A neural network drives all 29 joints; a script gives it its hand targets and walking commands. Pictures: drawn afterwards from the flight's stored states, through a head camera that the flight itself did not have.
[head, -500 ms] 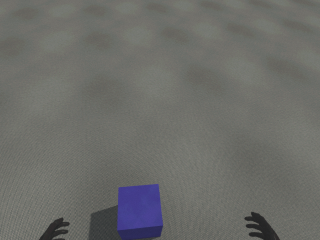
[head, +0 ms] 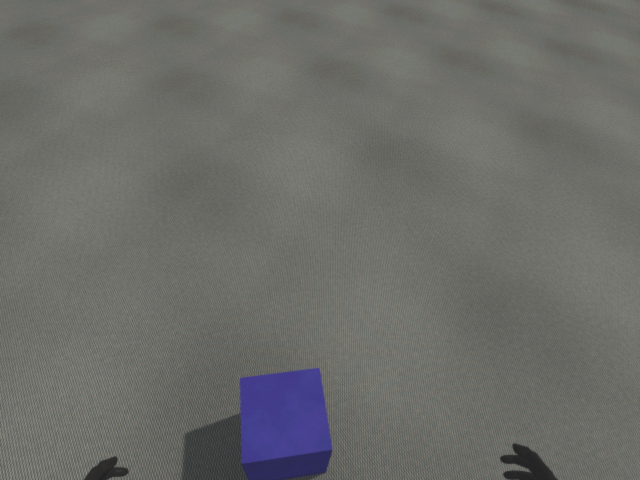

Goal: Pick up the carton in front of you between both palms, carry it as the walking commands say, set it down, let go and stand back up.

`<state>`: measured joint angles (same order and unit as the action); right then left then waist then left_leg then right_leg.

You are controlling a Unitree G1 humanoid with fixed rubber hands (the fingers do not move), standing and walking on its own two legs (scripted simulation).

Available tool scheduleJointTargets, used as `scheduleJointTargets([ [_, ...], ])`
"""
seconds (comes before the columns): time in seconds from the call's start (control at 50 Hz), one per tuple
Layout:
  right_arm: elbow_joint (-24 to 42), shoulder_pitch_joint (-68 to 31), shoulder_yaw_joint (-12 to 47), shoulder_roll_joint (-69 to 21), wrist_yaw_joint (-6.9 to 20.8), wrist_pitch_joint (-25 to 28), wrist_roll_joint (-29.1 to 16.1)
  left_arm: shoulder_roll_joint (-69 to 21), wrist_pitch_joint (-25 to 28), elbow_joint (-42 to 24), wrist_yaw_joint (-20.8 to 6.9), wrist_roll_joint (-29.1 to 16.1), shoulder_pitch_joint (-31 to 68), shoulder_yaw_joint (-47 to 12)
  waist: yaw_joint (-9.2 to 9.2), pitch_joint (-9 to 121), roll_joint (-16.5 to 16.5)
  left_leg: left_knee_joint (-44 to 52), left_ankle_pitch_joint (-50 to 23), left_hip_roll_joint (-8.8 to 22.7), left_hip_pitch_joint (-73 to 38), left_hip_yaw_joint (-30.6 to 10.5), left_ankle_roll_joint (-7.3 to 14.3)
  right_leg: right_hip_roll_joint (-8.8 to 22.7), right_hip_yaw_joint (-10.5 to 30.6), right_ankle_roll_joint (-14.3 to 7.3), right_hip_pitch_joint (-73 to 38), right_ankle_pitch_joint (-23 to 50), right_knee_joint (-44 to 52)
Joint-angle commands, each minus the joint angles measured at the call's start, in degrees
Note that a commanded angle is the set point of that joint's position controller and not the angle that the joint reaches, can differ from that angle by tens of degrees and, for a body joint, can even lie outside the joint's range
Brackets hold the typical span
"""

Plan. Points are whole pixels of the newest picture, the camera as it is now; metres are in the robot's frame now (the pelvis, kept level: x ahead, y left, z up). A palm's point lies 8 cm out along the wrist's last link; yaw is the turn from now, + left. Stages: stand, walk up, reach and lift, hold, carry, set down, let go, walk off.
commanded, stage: stand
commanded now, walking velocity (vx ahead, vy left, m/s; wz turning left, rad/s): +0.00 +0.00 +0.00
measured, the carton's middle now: (284, 427) +0.37 +0.06 -0.65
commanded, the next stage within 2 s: none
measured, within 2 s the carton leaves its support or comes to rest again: neither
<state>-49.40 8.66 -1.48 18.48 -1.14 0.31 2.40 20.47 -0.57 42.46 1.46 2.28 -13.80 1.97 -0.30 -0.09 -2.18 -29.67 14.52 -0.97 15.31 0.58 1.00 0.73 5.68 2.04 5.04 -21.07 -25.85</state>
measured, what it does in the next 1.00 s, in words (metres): stands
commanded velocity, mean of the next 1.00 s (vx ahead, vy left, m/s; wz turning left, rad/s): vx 0.00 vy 0.00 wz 0.00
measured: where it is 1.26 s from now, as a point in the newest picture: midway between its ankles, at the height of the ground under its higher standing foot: outside the picture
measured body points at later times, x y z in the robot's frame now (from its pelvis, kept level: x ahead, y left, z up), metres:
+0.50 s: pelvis -0.01 +0.00 +0.00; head -0.01 +0.01 +0.45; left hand +0.08 +0.30 -0.11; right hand +0.10 -0.31 -0.10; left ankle +0.01 +0.11 -0.74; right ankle -0.08 -0.15 -0.74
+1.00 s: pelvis -0.02 -0.01 +0.01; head -0.02 +0.00 +0.46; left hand +0.06 +0.31 -0.12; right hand +0.08 -0.32 -0.10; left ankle +0.01 +0.11 -0.74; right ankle -0.08 -0.15 -0.74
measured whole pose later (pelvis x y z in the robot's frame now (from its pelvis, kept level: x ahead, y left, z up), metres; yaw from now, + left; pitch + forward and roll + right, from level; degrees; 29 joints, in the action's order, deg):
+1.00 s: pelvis -0.02 -0.01 +0.01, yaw +1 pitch -2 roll +0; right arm -60.5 5.8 -0.5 21.4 -0.3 0.7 1.0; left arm 22.3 0.4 54.5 0.9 1.5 -11.2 0.5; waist -0.5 -1.9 -1.3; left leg -23.9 9.7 -0.8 12.2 -0.8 0.5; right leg 0.5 4.3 1.6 1.8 -16.9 -20.6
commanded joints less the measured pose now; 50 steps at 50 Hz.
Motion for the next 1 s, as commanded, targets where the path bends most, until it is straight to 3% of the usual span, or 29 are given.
scheduleJointTargets([
  [0.0, 1.9, -2.6, -2.4, 10.0, 0.0, 1.1, -0.1, 7.5, 0.9, -1.9, 0.1, -0.1, 0.4, 1.5, -0.01, 2.0, 1.9, 4.9, -14.1, 6.5, -8.7, -5.8, 0.6, 3.5, -0.1, -1.6, 7.1, 12.7, 4.0],
  [0.08, 0.5, -2.7, -2.1, 10.0, 0.1, 0.8, -0.2, 8.4, 1.2, -0.6, 0.1, -0.1, 0.2, 1.5, 0.12, 0.5, 1.5, 5.7, -11.1, 6.3, -8.3, -5.8, 0.7, 3.5, 0.2, -1.7, 7.5, 10.6, 5.1],
  [0.22, -1.3, -3.7, -2.0, 11.0, 0.3, 0.9, -0.6, 8.8, 1.3, 1.4, 0.1, -0.4, -0.1, 1.3, 0.46, 1.5, 2.0, 5.5, -13.6, 6.4, -9.5, -5.7, 0.9, 4.2, 0.9, -2.0, 6.6, 13.2, 6.0],
  [0.34, -3.4, -2.8, -1.7, 11.0, 0.2, 0.8, -1.0, 9.8, 1.5, 3.4, 0.1, -0.5, 0.9, 0.9, -0.56, -0.2, 0.8, 6.3, -15.3, 6.4, -9.8, -5.8, 0.7, 4.2, 0.8, -1.9, 6.4, 14.3, 6.6],
  [0.42, -4.2, -3.6, -1.6, 11.7, 0.2, 0.8, -0.7, 9.9, 1.4, 4.5, 0.1, -0.5, 1.0, 1.0, 0.03, -0.5, 3.4, 6.3, -14.4, 6.3, -9.1, -5.8, 0.9, 4.5, 0.9, -2.1, 5.6, 14.2, 7.4],
  [0.44, -4.7, -3.4, -1.6, 11.2, 0.3, 0.8, -1.0, 10.3, 1.4, 4.9, 0.1, -0.6, 0.3, 1.1, 0.48, 0.2, 0.8, 6.4, -14.4, 6.8, -9.7, -6.5, 1.0, 4.5, 0.6, -2.1, 5.2, 13.8, 7.0],
  [0.58, -6.0, -3.8, -1.3, 12.3, 0.4, 0.9, -1.1, 10.3, 1.3, 6.4, -0.1, -0.5, 2.1, 0.9, -0.48, -0.6, 3.2, 8.2, -10.5, 6.6, -9.0, -6.6, 0.6, 4.6, 1.3, -2.5, 5.5, 10.7, 8.6],
  [0.68, -6.9, -4.7, -1.3, 12.6, 0.6, 0.8, -1.2, 10.7, 1.5, 7.7, -0.1, -0.8, 1.9, 0.6, 0.12, 0.1, 1.1, 8.2, -13.2, 7.0, -9.5, -6.7, 0.6, 4.7, 0.6, -2.2, 4.7, 12.5, 8.4],
  [0.72, -7.5, -4.3, -1.1, 12.7, 0.6, 0.9, -1.3, 10.5, 1.5, 7.6, -0.1, -0.6, 2.0, 0.7, 0.13, -0.1, 2.5, 8.2, -12.5, 6.8, -9.5, -6.7, 0.7, 5.1, 1.2, -2.5, 4.7, 11.9, 8.4],
  [0.76, -7.9, -4.2, -0.8, 12.4, 0.6, 0.8, -1.3, 10.7, 1.5, 8.0, -0.1, -0.5, 3.0, 0.5, -0.35, -0.2, 1.1, 8.9, -11.2, 7.0, -9.6, -7.2, 0.7, 4.8, 0.6, -2.4, 4.7, 10.6, 8.6],
  [0.78, -7.8, -4.8, -1.0, 12.6, 0.5, 1.0, -1.4, 10.3, 1.4, 8.3, -0.1, -0.7, 2.5, 0.4, -0.19, -0.3, 2.4, 8.9, -10.3, 7.2, -9.4, -7.3, 0.6, 4.8, 0.6, -2.5, 4.4, 10.4, 9.0],
  [0.82, -8.1, -4.7, -0.9, 12.7, 0.4, 1.0, -1.3, 10.3, 1.4, 9.0, -0.1, -0.7, 2.7, 0.3, 0.06, -0.4, 1.6, 8.5, -13.0, 7.1, -9.7, -7.1, 0.7, 4.9, 0.6, -2.3, 4.3, 11.3, 8.9],
  [0.88, -8.5, -4.6, -0.8, 12.8, 0.6, 0.9, -1.5, 11.4, 1.4, 9.6, -0.3, -0.8, 3.2, 0.5, -0.54, -0.2, 2.6, 8.6, -12.5, 6.9, -9.5, -6.9, 0.4, 5.2, 0.8, -2.4, 3.9, 11.0, 9.4],
  [0.94, -9.1, -4.8, -0.9, 13.5, 0.7, 0.9, -1.4, 11.3, 1.5, 9.8, -0.4, -0.9, 2.8, 0.4, 0.14, -0.1, 2.9, 9.0, -10.9, 6.9, -9.3, -7.3, 0.6, 5.0, 0.6, -2.5, 3.9, 10.3, 9.6],
  [0.98, -8.8, -5.4, -0.7, 12.9, 0.6, 0.9, -1.6, 10.9, 1.5, 10.1, -0.4, -0.7, 3.4, 0.3, -0.17, -0.9, 1.9, 9.3, -11.7, 7.0, -9.1, -7.5, 0.6, 5.1, 0.4, -2.5, 4.5, 10.7, 9.4],
])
